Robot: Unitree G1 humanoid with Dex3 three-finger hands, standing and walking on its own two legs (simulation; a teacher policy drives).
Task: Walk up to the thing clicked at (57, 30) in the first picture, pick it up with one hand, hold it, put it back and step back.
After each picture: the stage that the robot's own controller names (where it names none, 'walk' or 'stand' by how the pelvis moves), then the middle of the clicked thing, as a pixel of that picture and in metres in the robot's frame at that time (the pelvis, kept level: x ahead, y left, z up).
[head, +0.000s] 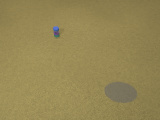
stand; (56, 31) +1.49 +0.32 -0.72
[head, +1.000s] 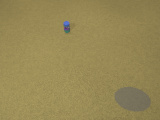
walk; (66, 27) +1.38 +0.26 -0.71
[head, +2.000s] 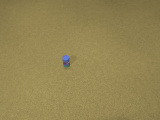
walk; (66, 61) +0.98 +0.22 -0.71
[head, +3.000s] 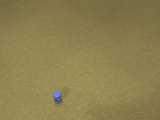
walk; (57, 97) +0.65 +0.24 -0.72
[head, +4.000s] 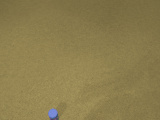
stand; (53, 115) +0.46 +0.20 -0.69
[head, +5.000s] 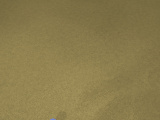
stand; out of the picture +0.42 +0.20 -0.72
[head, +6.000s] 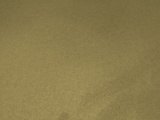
stand; out of the picture +0.41 +0.20 -0.73
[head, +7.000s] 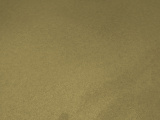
stand; out of the picture +0.40 +0.19 -0.73
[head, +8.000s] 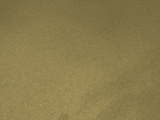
stand; out of the picture +0.40 +0.19 -0.73
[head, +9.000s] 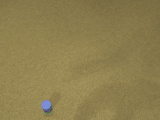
go down; (47, 106) +0.42 +0.20 -0.68
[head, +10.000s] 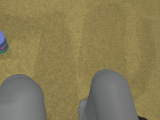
go down; out of the picture +0.47 +0.27 -0.28
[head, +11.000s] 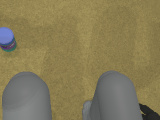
close in; (6, 40) +0.47 +0.27 -0.28
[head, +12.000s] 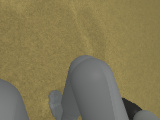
close in; out of the picture +0.45 +0.31 -0.22
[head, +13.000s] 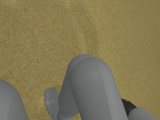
close; out of the picture +0.44 +0.32 -0.23
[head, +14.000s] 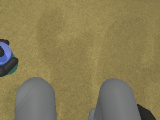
lift; (3, 59) +0.36 +0.27 -0.08
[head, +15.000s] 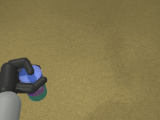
hold; (34, 84) +0.33 +0.17 +0.04
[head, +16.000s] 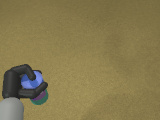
hold; (36, 88) +0.33 +0.17 -0.01
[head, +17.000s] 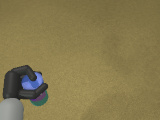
hold; (36, 90) +0.32 +0.17 -0.02
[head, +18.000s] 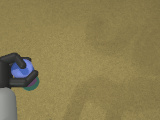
crouch; (26, 76) +0.37 +0.19 -0.07
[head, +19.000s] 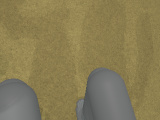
lower; out of the picture +0.49 +0.29 -0.12
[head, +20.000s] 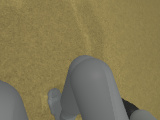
lower; out of the picture +0.42 +0.32 -0.23
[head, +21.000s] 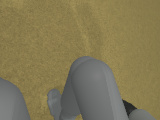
lower; out of the picture +0.42 +0.33 -0.23
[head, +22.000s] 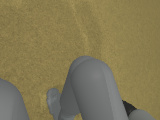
lower; out of the picture +0.42 +0.33 -0.23
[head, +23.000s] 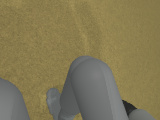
lower; out of the picture +0.42 +0.32 -0.23
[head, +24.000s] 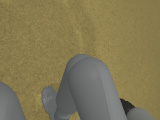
open; out of the picture +0.42 +0.32 -0.23
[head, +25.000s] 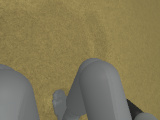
stand; out of the picture +0.41 +0.31 -0.24
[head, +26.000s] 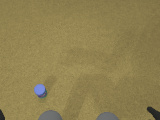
stand; (41, 91) +0.42 +0.23 -0.55
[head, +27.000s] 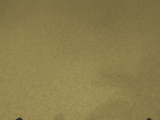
stand; out of the picture +0.39 +0.21 -0.67
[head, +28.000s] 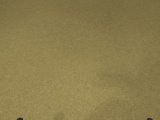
stand; out of the picture +0.39 +0.21 -0.67
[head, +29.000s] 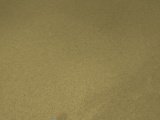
stand; out of the picture +0.40 +0.20 -0.71
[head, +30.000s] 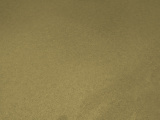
stand; out of the picture +0.40 +0.21 -0.72
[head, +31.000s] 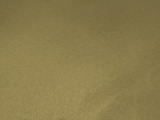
stand; out of the picture +0.38 +0.21 -0.73
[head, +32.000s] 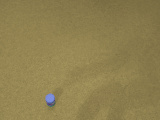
walk; (50, 100) +0.46 +0.17 -0.70
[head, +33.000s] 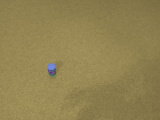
walk; (51, 69) +0.73 +0.23 -0.70
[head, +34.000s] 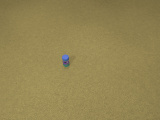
stand; (65, 60) +1.04 +0.23 -0.70
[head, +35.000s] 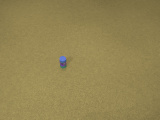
stand; (63, 62) +1.00 +0.19 -0.72
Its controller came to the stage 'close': yes
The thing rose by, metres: 0.70
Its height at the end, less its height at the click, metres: +0.00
